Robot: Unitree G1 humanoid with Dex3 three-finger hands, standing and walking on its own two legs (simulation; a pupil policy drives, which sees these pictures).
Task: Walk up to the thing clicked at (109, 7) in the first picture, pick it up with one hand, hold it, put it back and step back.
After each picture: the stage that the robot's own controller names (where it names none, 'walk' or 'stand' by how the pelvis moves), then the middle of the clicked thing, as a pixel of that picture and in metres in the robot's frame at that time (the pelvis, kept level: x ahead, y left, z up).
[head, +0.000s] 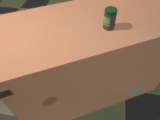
stand; (109, 18) +0.78 -0.12 -0.01
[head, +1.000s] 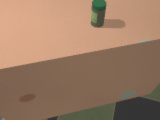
rise first; (98, 13) +0.70 -0.04 +0.02
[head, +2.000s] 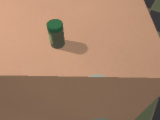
rise first; (56, 34) +0.56 +0.20 +0.01
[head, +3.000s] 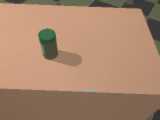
stand; (48, 44) +0.51 +0.16 +0.02
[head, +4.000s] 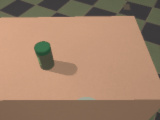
stand; (44, 56) +0.50 +0.19 -0.01
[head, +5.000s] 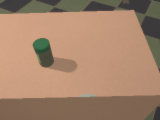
stand; (44, 53) +0.50 +0.20 -0.01
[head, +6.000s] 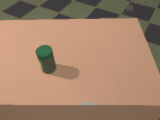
stand; (46, 60) +0.48 +0.19 -0.01
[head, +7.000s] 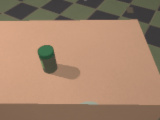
stand; (48, 59) +0.49 +0.18 -0.01
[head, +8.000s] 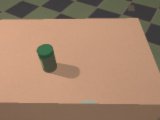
stand; (47, 58) +0.49 +0.18 -0.01
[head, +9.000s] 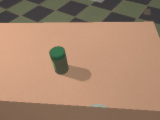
rise first; (59, 60) +0.48 +0.17 -0.01
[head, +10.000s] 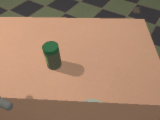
go down; (52, 56) +0.50 +0.16 +0.00
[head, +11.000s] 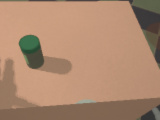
go down; (32, 52) +0.47 +0.16 +0.02
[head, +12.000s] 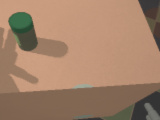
close in; (24, 33) +0.50 +0.16 +0.05
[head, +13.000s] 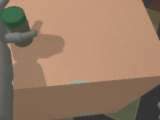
close; (18, 28) +0.51 +0.17 +0.07
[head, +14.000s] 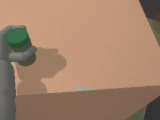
lift; (22, 48) +0.46 +0.19 +0.05
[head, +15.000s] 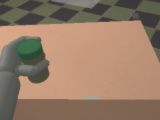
lift; (34, 62) +0.33 +0.16 +0.18
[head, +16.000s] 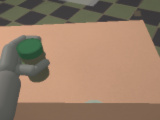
hold; (34, 61) +0.34 +0.16 +0.17
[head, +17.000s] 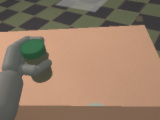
hold; (37, 61) +0.33 +0.16 +0.18
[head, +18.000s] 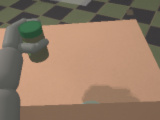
crouch; (35, 42) +0.41 +0.16 +0.18
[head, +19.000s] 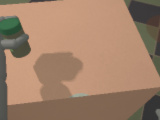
lower; (15, 38) +0.49 +0.19 +0.09
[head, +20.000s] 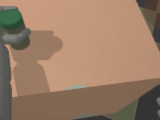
lower; (15, 30) +0.51 +0.17 +0.06
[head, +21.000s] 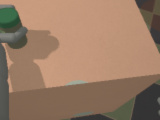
lower; (12, 29) +0.51 +0.18 +0.06
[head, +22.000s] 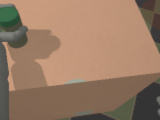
lower; (12, 28) +0.51 +0.17 +0.06
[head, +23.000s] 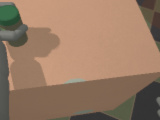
rest; (12, 27) +0.52 +0.17 +0.06
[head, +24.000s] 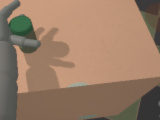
withdraw; (25, 35) +0.50 +0.15 +0.05
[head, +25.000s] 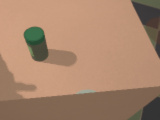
sink last; (37, 45) +0.49 +0.14 +0.04
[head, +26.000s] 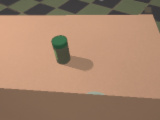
stand; (61, 50) +0.52 +0.15 +0.03
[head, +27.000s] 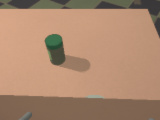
stand; (55, 50) +0.49 +0.14 +0.03
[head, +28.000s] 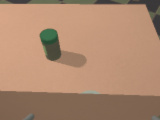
stand; (51, 45) +0.50 +0.16 +0.04
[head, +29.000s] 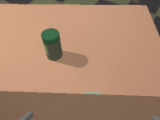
stand; (52, 45) +0.50 +0.15 +0.05
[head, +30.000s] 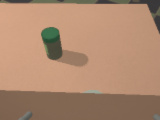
stand; (52, 44) +0.50 +0.15 +0.05
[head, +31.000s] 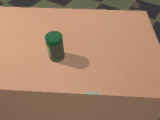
stand; (55, 47) +0.50 +0.15 +0.03
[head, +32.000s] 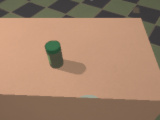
walk; (54, 54) +0.52 +0.16 -0.01
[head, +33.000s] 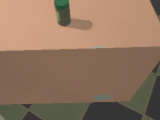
walk; (62, 12) +0.69 +0.14 +0.00
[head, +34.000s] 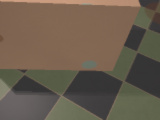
walk; out of the picture +1.02 +0.16 +0.01
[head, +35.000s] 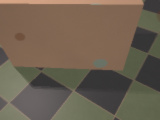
walk; out of the picture +1.17 +0.13 +0.01
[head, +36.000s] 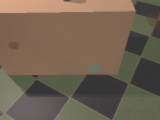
stand; out of the picture +1.14 +0.14 -0.01
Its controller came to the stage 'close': yes
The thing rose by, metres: 0.20
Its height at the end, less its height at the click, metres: +0.00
